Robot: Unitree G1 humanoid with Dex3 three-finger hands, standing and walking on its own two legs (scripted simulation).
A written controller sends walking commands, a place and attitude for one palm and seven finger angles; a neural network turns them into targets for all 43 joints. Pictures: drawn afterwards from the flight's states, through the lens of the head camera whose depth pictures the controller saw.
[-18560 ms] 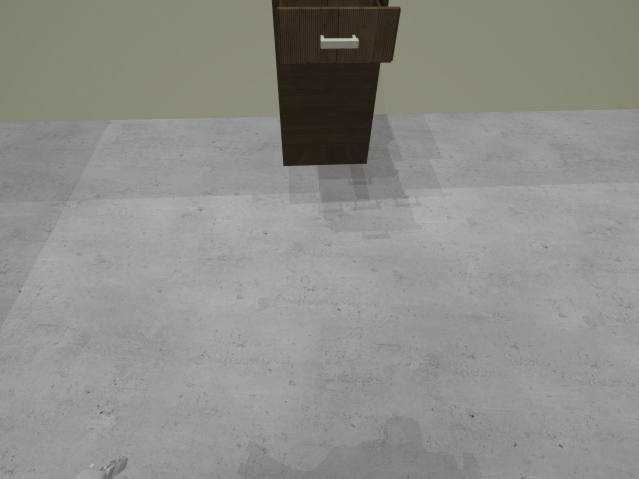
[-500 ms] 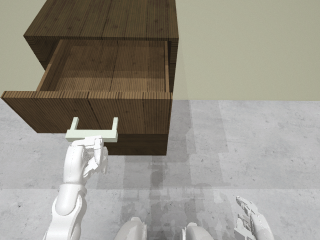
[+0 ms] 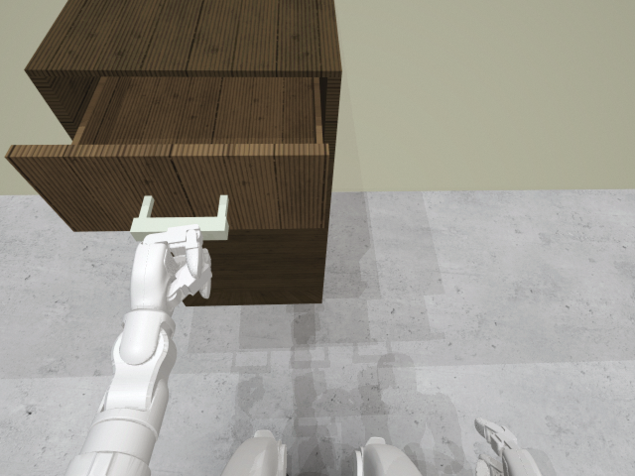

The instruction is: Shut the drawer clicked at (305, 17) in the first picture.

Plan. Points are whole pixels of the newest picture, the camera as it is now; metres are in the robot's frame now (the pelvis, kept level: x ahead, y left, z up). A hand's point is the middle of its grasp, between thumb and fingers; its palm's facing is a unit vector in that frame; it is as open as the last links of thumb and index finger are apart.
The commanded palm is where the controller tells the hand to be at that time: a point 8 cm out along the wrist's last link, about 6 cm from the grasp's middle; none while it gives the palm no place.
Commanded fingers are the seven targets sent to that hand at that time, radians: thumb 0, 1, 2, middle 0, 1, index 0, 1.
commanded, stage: push the drawer shut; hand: left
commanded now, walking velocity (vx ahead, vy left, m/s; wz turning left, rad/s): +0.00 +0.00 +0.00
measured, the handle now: (183, 216) +0.43 +0.19 +0.04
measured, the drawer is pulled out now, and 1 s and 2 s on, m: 0.15 0.02 0.00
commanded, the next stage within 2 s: pull the fist back off the drawer in 1.76 s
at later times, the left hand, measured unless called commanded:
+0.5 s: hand (210, 224) +0.42 +0.15 +0.04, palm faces +0.07 -1.00 -0.03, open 3.2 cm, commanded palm +0.40 +0.20 +0.05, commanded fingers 0.00 0.90 0.90 -1.40 -1.60 -1.40 -1.60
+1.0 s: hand (218, 187) +0.49 +0.15 +0.04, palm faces +0.09 -1.00 -0.03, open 3.3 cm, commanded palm +0.46 +0.20 +0.05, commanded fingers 0.00 0.90 0.90 -1.40 -1.60 -1.40 -1.60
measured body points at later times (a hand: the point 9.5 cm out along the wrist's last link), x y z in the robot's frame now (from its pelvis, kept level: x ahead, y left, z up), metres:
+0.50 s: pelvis +0.00 +0.00 +0.00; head +0.10 +0.00 +0.44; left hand +0.41 +0.21 +0.04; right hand +0.08 -0.26 -0.12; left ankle +0.02 +0.09 -0.66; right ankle +0.01 -0.10 -0.66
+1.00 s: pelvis +0.00 +0.00 -0.01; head +0.13 +0.01 +0.42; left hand +0.48 +0.21 +0.04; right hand +0.02 -0.26 -0.13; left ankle +0.02 +0.09 -0.66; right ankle +0.01 -0.10 -0.66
